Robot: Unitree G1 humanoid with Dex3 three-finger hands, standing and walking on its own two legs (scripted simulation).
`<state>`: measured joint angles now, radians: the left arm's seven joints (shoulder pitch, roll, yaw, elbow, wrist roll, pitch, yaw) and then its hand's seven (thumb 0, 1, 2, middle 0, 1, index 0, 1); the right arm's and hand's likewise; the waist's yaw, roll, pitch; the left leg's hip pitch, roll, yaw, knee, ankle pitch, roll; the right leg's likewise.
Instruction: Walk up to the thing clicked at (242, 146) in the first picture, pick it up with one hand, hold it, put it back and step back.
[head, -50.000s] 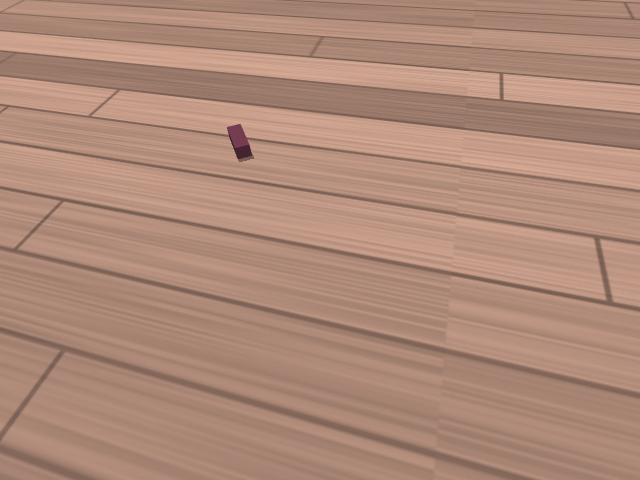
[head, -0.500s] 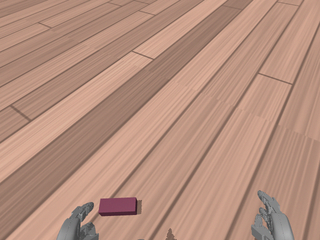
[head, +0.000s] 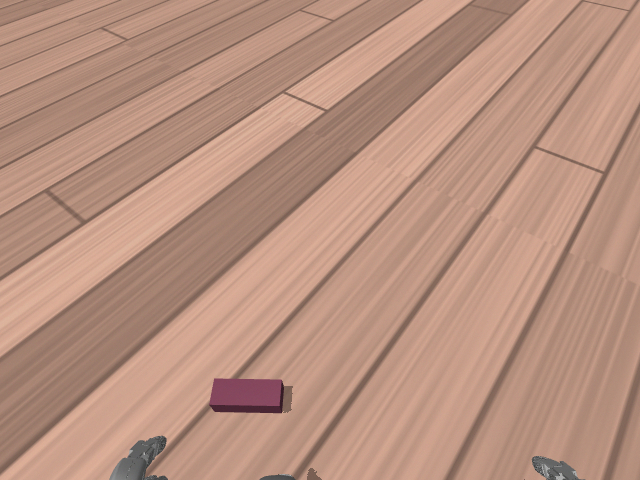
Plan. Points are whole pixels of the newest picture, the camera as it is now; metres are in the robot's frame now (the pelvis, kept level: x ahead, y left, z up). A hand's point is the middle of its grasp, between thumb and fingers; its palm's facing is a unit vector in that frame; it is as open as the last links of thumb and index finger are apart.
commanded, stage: stand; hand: left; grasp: from above
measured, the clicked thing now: (248, 395) +0.43 +0.27 -0.71
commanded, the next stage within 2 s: none
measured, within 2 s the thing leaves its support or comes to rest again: neither
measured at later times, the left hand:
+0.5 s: hand out of the picture +0.04 +0.24 -0.13, palm faces +0.04 -0.95 -0.32, open 7.4 cm
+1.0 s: hand out of the picture +0.05 +0.23 -0.12, palm faces +0.02 -0.94 -0.33, open 7.4 cm
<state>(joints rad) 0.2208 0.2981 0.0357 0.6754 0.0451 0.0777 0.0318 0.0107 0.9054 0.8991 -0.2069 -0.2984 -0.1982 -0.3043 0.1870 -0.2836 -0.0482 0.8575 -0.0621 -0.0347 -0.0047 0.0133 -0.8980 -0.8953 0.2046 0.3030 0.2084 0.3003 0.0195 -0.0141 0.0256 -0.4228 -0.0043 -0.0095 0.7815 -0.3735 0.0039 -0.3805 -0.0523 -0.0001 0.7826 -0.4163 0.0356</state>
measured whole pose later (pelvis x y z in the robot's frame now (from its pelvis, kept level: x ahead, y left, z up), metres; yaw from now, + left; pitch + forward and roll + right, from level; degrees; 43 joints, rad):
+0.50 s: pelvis +0.00 +0.01 +0.03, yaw +0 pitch -4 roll +0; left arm 0.19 0.28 0.03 1.11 0.03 0.02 0.03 0.01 0.91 0.90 -0.21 -0.30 -0.20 -0.30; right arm 0.16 -0.27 -0.04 1.09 -0.03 0.00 -0.02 0.01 -0.90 -0.90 0.20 0.30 0.21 0.30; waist 0.02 0.00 0.06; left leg -0.15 -0.01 -0.01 0.42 -0.20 0.01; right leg -0.09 -0.06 -0.01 0.40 -0.23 0.05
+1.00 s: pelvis +0.00 -0.01 +0.04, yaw +0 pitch -4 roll +0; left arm 0.15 0.30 0.03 1.15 0.02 0.00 0.02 0.01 0.91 0.90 -0.21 -0.30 -0.20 -0.30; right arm 0.14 -0.31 -0.03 1.14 -0.02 0.00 -0.01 0.01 -0.90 -0.90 0.20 0.30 0.21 0.30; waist 0.01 0.01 0.06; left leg -0.12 0.01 -0.02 0.36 -0.17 -0.01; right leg -0.07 -0.04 -0.02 0.35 -0.20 0.03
